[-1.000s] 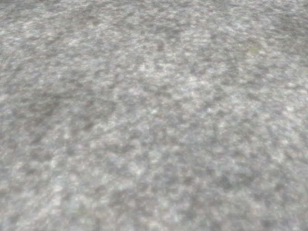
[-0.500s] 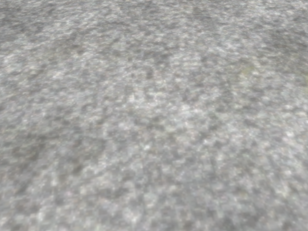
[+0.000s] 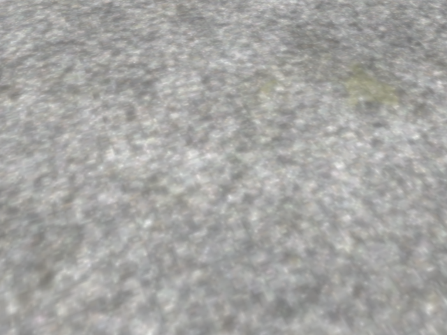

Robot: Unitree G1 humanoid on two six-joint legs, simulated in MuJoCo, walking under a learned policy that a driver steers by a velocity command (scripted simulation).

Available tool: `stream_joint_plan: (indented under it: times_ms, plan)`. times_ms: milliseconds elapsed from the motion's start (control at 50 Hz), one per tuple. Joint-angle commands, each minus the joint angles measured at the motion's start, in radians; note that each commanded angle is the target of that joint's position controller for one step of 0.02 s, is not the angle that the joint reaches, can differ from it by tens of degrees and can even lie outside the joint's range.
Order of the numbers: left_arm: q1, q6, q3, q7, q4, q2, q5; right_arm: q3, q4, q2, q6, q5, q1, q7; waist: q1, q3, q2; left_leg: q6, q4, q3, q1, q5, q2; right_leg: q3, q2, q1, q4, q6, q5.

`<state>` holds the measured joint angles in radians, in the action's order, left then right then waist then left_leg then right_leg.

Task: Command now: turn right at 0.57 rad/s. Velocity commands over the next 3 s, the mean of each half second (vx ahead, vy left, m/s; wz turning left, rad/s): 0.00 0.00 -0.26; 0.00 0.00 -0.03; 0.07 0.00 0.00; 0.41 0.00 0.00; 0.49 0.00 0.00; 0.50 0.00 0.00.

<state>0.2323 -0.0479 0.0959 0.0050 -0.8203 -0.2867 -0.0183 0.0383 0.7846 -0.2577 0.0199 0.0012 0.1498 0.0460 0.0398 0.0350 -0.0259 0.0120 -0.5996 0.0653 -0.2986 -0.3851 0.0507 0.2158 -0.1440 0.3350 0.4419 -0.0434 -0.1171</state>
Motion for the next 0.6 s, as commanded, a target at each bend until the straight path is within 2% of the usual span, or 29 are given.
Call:
stream_joint_plan:
  times_ms: [20, 40, 60, 80, 100, 120, 140, 180, 240, 320, 360, 380, 400, 420, 440, 460, 480, 520, 560, 600]
  plan:
    - [-0.041, 0.005, 0.021, -0.003, 0.081, -0.1, 0.018, 0.033, -0.031, -0.145, -0.025, -0.01, 0.152, 0.021, -0.069, -0.074, -0.002, -0.052, 0.366, 0.101, 0.22, 0.048, -0.107, 0.226, 0.135, 0.062, 0.0, -0.026, -0.193]
    - [0.017, 0.011, 0.004, -0.007, 0.096, -0.028, 0.026, 0.049, -0.066, -0.243, -0.021, -0.025, 0.104, 0.023, -0.026, -0.085, 0.229, -0.14, 0.437, 0.398, 0.281, 0.02, -0.392, -0.001, -0.026, 0.207, 0.242, 0.03, -0.385]
    - [0.0, 0.014, 0.024, -0.015, 0.083, -0.118, -0.011, 0.052, -0.081, -0.251, -0.015, -0.038, 0.047, 0.012, -0.032, -0.033, 0.193, -0.233, 0.424, 0.44, 0.103, 0.135, -0.454, -0.082, -0.018, 0.225, 0.441, 0.04, -0.452]
    - [0.002, 0.014, 0.03, -0.011, 0.078, -0.136, -0.016, 0.036, -0.088, -0.184, -0.019, -0.037, 0.028, 0.004, -0.006, -0.017, 0.141, -0.252, 0.398, 0.387, 0.037, 0.24, -0.416, -0.06, 0.021, 0.161, 0.554, 0.039, -0.411]
    - [0.027, 0.01, 0.03, -0.005, 0.056, -0.128, -0.014, 0.022, -0.092, -0.131, -0.022, -0.027, -0.021, -0.004, 0.024, 0.006, 0.108, -0.222, 0.374, 0.27, 0.018, 0.304, -0.337, -0.061, 0.028, 0.144, 0.617, 0.04, -0.348]
    - [0.05, 0.003, 0.027, 0.002, 0.042, -0.118, -0.012, 0.017, -0.101, -0.118, -0.025, -0.024, -0.045, -0.008, 0.034, -0.004, 0.137, -0.192, 0.354, 0.184, 0.047, 0.367, -0.274, -0.072, 0.022, 0.146, 0.663, 0.047, -0.305]
    - [0.064, -0.002, 0.024, 0.008, 0.033, -0.111, -0.01, 0.016, -0.105, -0.118, -0.027, -0.024, -0.035, -0.006, 0.024, -0.018, 0.174, -0.189, 0.333, 0.139, 0.087, 0.46, -0.247, -0.084, 0.017, 0.16, 0.697, 0.057, -0.294]
    - [0.03, -0.006, 0.014, 0.012, 0.039, -0.099, -0.004, 0.017, -0.087, -0.122, -0.031, -0.022, 0.033, -0.009, -0.011, -0.038, 0.163, -0.204, 0.295, 0.104, 0.17, 0.613, -0.243, -0.095, 0.018, 0.178, 0.677, 0.078, -0.297]
    - [-0.031, -0.012, -0.007, 0.008, 0.051, -0.07, 0.005, 0.017, -0.056, -0.128, -0.036, -0.02, 0.106, -0.009, -0.054, -0.057, 0.171, -0.217, 0.265, 0.107, 0.28, 0.675, -0.26, -0.096, 0.041, 0.166, 0.508, 0.096, -0.314]
    - [-0.056, -0.017, -0.033, -0.002, 0.042, -0.052, 0.018, 0.021, -0.035, -0.152, -0.029, -0.026, 0.113, -0.022, -0.073, -0.069, 0.219, -0.214, 0.236, 0.094, 0.244, 0.68, -0.253, -0.187, 0.068, -0.024, 0.23, 0.077, -0.366]
    - [-0.034, -0.011, -0.039, -0.012, 0.026, -0.052, 0.024, 0.025, -0.016, -0.164, -0.019, -0.024, 0.12, -0.027, -0.06, -0.065, 0.222, -0.206, 0.203, 0.103, 0.23, 0.727, -0.25, -0.216, 0.072, -0.099, 0.068, 0.057, -0.282]
    - [-0.003, -0.004, -0.044, -0.016, 0.01, -0.043, 0.023, 0.025, -0.008, -0.163, -0.015, -0.019, 0.113, -0.028, -0.034, -0.062, 0.198, -0.179, 0.179, 0.094, 0.206, 0.723, -0.24, -0.224, 0.08, -0.172, -0.09, 0.043, -0.147]
    - [0.008, 0.008, -0.046, -0.023, -0.001, -0.057, 0.013, 0.023, -0.002, -0.153, -0.016, -0.016, 0.12, -0.027, -0.027, -0.069, 0.165, -0.135, 0.167, 0.096, 0.144, 0.661, -0.235, -0.175, 0.118, -0.276, -0.2, 0.028, 0.005]
    - [0.013, 0.023, -0.042, -0.032, -0.001, -0.104, -0.006, 0.013, -0.012, -0.121, -0.024, -0.012, 0.134, -0.031, -0.044, -0.111, 0.08, -0.085, 0.136, 0.072, 0.055, 0.513, -0.208, -0.052, 0.232, -0.399, -0.202, 0.007, 0.082]
    - [-0.037, 0.03, -0.038, -0.035, 0.002, -0.162, -0.006, -0.002, -0.024, -0.065, -0.032, -0.005, 0.161, -0.035, -0.1, -0.09, -0.084, -0.05, 0.153, -0.013, -0.011, 0.22, -0.109, 0.071, 0.371, -0.386, -0.139, -0.056, 0.367]
    - [-0.067, 0.036, -0.055, -0.029, -0.008, -0.097, 0.009, -0.01, 0.011, -0.059, -0.02, -0.011, 0.148, -0.025, -0.076, -0.077, -0.089, -0.038, 0.22, -0.03, 0.116, 0.113, -0.109, 0.042, 0.387, -0.25, -0.118, -0.097, 0.325]
    - [-0.1, 0.042, -0.065, -0.024, -0.006, -0.07, 0.009, -0.004, 0.022, -0.081, -0.015, -0.015, 0.126, -0.022, -0.078, -0.044, -0.09, -0.035, 0.24, -0.017, 0.146, 0.171, -0.104, 0.017, 0.328, -0.216, -0.131, -0.07, 0.2]
    - [-0.077, 0.047, -0.07, -0.03, -0.034, -0.075, 0.004, 0.007, 0.038, -0.119, -0.015, -0.015, 0.091, -0.03, -0.052, -0.01, -0.096, -0.034, 0.246, -0.007, 0.17, 0.286, -0.111, -0.018, 0.259, -0.19, -0.151, -0.029, 0.104]
    - [-0.043, 0.052, -0.07, -0.036, -0.07, -0.081, 0.013, 0.001, 0.071, -0.103, -0.017, -0.013, 0.121, -0.035, -0.057, -0.007, -0.072, -0.032, 0.261, -0.003, 0.178, 0.316, -0.126, -0.035, 0.242, -0.198, -0.156, -0.02, 0.085]
    - [-0.036, 0.054, -0.075, -0.036, -0.091, -0.071, 0.014, -0.004, 0.105, -0.089, -0.019, -0.014, 0.133, -0.032, -0.055, 0.005, -0.026, -0.027, 0.274, -0.001, 0.173, 0.308, -0.128, -0.037, 0.241, -0.2, -0.157, -0.022, 0.065]
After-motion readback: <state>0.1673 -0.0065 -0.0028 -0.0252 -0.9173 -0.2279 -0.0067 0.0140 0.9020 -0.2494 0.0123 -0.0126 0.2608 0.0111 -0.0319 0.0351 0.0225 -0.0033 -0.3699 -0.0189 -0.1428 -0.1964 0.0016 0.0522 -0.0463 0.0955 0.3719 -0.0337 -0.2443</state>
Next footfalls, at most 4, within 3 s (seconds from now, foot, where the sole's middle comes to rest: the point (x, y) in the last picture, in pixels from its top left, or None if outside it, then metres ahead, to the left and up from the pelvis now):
0.02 left None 0.04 0.11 -0.78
0.42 right None -0.02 -0.10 -0.78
2.06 right None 0.42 -0.07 -0.78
2.60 left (224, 246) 0.75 0.05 -0.78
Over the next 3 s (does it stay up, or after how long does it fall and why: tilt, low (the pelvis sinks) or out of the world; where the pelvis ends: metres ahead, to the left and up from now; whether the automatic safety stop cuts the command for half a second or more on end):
stays up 0.78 -0.02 0.01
